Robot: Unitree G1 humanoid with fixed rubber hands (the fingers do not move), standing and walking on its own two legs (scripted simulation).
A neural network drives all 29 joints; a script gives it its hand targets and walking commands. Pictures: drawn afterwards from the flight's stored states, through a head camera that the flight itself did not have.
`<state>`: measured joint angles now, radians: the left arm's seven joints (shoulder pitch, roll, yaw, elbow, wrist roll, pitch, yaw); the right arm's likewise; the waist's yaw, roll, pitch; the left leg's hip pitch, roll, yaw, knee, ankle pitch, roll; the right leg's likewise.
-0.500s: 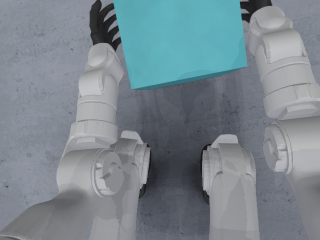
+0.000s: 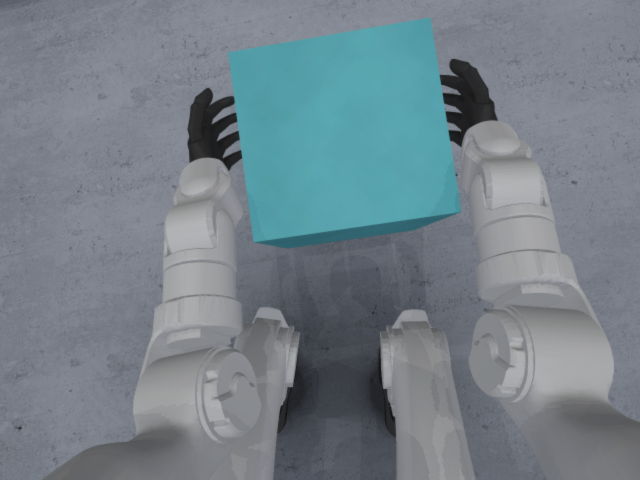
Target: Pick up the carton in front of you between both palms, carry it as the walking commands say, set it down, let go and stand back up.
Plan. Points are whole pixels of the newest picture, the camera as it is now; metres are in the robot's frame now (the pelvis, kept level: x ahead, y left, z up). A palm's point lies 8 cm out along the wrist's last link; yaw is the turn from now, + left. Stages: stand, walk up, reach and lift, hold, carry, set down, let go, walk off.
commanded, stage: reach and lift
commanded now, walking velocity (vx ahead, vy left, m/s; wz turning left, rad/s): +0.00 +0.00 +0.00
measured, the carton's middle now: (341, 161) +0.51 -0.01 -0.14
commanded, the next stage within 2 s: none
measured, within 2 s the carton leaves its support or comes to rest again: neither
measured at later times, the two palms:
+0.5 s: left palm (118, 132) +0.44 +0.14 +0.11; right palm (553, 111) +0.45 -0.16 +0.10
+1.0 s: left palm out of the picture +0.41 +0.15 +0.26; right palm out of the picture +0.39 -0.15 +0.25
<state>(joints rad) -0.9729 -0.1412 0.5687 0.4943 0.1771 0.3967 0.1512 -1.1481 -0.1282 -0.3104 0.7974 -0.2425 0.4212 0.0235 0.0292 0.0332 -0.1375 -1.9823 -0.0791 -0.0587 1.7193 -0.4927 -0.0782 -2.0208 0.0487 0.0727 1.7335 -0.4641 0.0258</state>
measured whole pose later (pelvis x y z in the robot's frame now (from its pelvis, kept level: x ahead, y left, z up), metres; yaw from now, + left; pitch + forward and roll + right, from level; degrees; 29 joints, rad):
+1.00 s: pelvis +0.09 +0.01 +0.25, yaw -3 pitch +8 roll +0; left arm -0.33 -0.17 0.31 0.46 0.23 0.45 0.06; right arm -0.33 0.12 -0.27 0.49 -0.24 0.48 -0.03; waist 0.00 0.02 -0.13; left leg -0.53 -0.03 -0.08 0.70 -0.32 -0.01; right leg -0.54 0.02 0.07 0.68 -0.29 0.02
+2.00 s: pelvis +0.10 +0.01 +0.28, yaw -2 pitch -5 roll +0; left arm -0.29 -0.16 0.25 0.33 0.30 0.65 0.01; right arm -0.25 0.15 -0.21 0.31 -0.28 0.69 -0.02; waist 0.00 0.00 0.00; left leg -0.10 -0.01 -0.09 0.39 -0.21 -0.01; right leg -0.11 0.01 0.07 0.38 -0.19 0.01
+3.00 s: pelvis +0.13 +0.03 +0.27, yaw -2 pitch +2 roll -1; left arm -0.21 -0.14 0.17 -0.06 0.19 0.89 0.05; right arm -0.22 0.14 -0.12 -0.01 -0.17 0.91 -0.05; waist 0.00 -0.01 -0.14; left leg -0.25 0.01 0.04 0.49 -0.28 0.02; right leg -0.36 -0.03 -0.04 0.71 -0.44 0.00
